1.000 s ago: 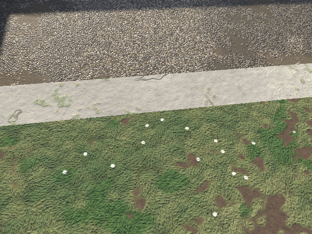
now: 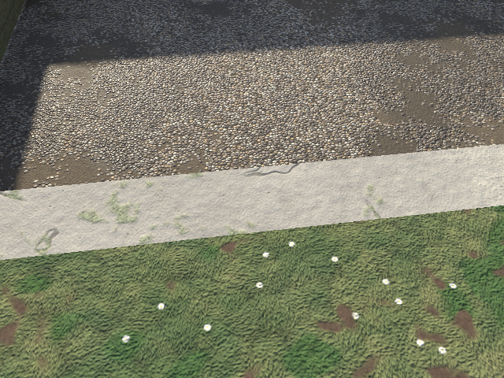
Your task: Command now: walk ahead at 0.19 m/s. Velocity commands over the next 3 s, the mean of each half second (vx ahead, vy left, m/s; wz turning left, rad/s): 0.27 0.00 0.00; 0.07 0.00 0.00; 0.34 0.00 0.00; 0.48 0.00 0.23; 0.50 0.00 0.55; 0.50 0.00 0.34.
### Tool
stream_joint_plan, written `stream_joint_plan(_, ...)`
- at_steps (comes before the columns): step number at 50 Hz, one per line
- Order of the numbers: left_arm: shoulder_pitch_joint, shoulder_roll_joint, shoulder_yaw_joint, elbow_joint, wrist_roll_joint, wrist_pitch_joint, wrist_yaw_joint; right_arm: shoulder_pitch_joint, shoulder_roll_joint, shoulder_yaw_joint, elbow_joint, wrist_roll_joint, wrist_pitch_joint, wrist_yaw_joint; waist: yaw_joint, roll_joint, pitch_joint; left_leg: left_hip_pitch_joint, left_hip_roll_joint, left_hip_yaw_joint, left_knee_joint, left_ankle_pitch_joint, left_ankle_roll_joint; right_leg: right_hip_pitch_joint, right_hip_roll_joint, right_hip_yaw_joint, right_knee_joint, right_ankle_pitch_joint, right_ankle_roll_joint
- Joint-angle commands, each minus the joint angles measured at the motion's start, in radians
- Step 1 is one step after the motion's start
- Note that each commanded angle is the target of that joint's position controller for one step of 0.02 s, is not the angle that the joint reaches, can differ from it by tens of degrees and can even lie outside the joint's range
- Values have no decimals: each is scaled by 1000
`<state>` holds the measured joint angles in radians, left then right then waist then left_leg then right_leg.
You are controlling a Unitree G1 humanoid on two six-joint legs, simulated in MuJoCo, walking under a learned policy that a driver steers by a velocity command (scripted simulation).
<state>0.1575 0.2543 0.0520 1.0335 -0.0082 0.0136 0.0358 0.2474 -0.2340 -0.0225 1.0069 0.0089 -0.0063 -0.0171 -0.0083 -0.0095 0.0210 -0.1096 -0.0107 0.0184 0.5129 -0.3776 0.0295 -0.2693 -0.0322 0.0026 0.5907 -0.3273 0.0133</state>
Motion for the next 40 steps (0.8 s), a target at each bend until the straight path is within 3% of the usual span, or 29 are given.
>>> stream_joint_plan(1,-164,84,12,-96,-17,-44,-11,79,-222,-57,-20,9,-26,-13,-61,188,182,-73,332,-451,-372,-367,213,-273,5,-26,207,-135,-44)
stream_joint_plan(3,-173,91,15,-105,-29,-77,-29,96,-190,-57,-16,4,-53,-14,-57,165,199,62,373,-463,-359,-183,231,-429,-54,24,270,-199,-71)
stream_joint_plan(5,-165,87,15,-99,-30,-101,-48,79,-177,-59,-24,17,-58,-9,-44,123,158,107,327,-352,-325,-25,192,-372,-64,3,142,-153,-80)
stream_joint_plan(7,-79,72,18,-57,-28,-107,-60,32,-199,-65,-36,22,-50,-1,13,120,91,-26,249,-216,-281,73,150,-89,-2,-83,-9,31,-68)
stream_joint_plan(9,125,112,46,25,-24,-96,-55,14,-195,-62,-47,17,-50,2,105,96,0,-195,175,-124,-128,247,106,265,80,-126,-60,144,-60)
stream_joint_plan(10,250,172,68,48,-22,-94,-46,-11,-145,-46,-60,10,-55,4,166,-28,-51,-295,97,-25,151,283,45,404,-44,56,-147,64,-108)
stream_joint_plan(11,364,281,84,61,-15,-98,-47,4,-59,-23,-109,3,-73,1,165,-320,-141,-521,-43,24,519,-96,-25,548,-320,582,-351,-95,-274)
stream_joint_plan(12,301,204,53,54,-3,-116,-55,-23,-104,-36,-119,30,-88,-1,136,-205,-108,-610,-19,-125,702,-192,-9,489,-365,727,-422,-229,-315)
stream_joint_plan(13,200,164,37,25,-5,-128,-56,-37,-132,-43,-127,55,-100,5,95,-151,1,-688,42,-137,750,-110,25,416,-349,611,-421,-243,-288)
stream_joint_plan(14,120,123,22,-2,0,-134,-60,-34,-145,-48,-117,51,-105,6,64,-102,54,-668,86,-112,732,-16,39,340,-301,478,-419,-82,-249)
stream_joint_plan(16,66,84,2,-18,10,-131,-63,-11,-148,-63,-98,18,-97,4,19,-70,57,-553,128,-85,634,84,29,243,-222,245,-399,378,-191)
stream_joint_plan(18,100,88,-2,-2,17,-120,-52,16,-107,-61,-89,8,-77,10,2,-78,20,-475,112,-41,574,113,0,215,-181,124,-373,688,-184)
stream_joint_plan(21,93,121,-5,4,21,-103,-27,-80,-58,-46,-128,3,-56,7,-2,-55,21,-435,94,-9,353,199,-41,170,-151,28,-369,835,-189)
stream_joint_plan(23,101,135,-4,6,22,-92,-18,-152,-43,-36,-146,1,-50,7,21,-72,5,-362,71,13,204,283,-44,148,-131,-11,-358,836,-176)
stream_joint_plan(26,127,139,-2,25,13,-80,-16,-192,-70,-38,-154,5,-43,12,35,-81,-13,-312,55,4,111,333,-31,181,-158,7,-325,831,-183)
stream_joint_plan(28,111,131,-1,31,3,-72,-16,-196,-89,-43,-155,-1,-46,16,22,-77,-10,-294,50,-5,72,308,-3,208,-178,27,-277,814,-182)
stream_joint_plan(30,83,126,1,31,-6,-64,-15,-126,-118,-58,-126,-13,-53,16,-29,-50,-39,-172,25,9,-58,401,36,215,-149,29,-169,802,-149)
stream_joint_plan(31,124,124,1,37,6,-66,-17,-77,-171,-74,-110,-21,-57,10,-36,2,-83,-44,66,-39,-86,706,62,185,-94,10,-81,730,-107)
stream_joint_plan(32,207,90,-8,42,32,-74,-21,-32,-220,-81,-104,-30,-55,5,6,96,-190,191,192,-162,12,1065,139,40,-21,-19,53,419,-57)
stream_joint_plan(33,275,16,-31,69,24,-67,-20,10,-151,-61,-85,-35,-43,6,-2,212,-306,282,341,-319,-13,1093,281,-35,37,-19,232,-31,-6)
stream_joint_plan(34,191,48,-23,53,5,-50,-20,5,-91,-41,-75,-22,-40,14,-23,208,-281,214,362,-395,-91,923,309,-75,49,30,354,-370,20)
stream_joint_plan(35,140,79,-12,35,-10,-33,-16,-58,-94,-34,-77,-14,-42,16,-5,163,-206,112,337,-372,-141,673,272,-116,21,59,416,-405,24)
stream_joint_plan(37,101,81,-5,33,-5,-4,2,-181,-122,-36,-103,-19,-44,11,31,100,-90,-76,285,-303,-221,381,208,-113,-15,52,365,-314,34)
stream_joint_plan(40,129,48,-9,54,8,8,15,-239,-123,-37,-106,-29,-29,-1,64,132,-73,-224,217,-219,-265,205,161,28,-13,13,157,-160,36)
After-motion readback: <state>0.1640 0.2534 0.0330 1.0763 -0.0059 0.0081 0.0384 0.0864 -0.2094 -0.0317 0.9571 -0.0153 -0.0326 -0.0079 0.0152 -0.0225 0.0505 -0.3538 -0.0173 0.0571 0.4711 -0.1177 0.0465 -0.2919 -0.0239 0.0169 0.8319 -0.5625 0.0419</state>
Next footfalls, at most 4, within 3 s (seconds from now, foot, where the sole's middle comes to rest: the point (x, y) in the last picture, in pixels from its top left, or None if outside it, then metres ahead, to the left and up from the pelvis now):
0.20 right None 0.13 -0.15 -0.77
0.62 left None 0.39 0.07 -0.77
0.88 right None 0.26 -0.18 -0.77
1.72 right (315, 307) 0.74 -0.17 -0.77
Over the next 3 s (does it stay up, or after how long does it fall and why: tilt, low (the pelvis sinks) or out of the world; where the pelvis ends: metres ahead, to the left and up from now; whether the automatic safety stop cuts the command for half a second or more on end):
stays up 1.06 0.06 0.00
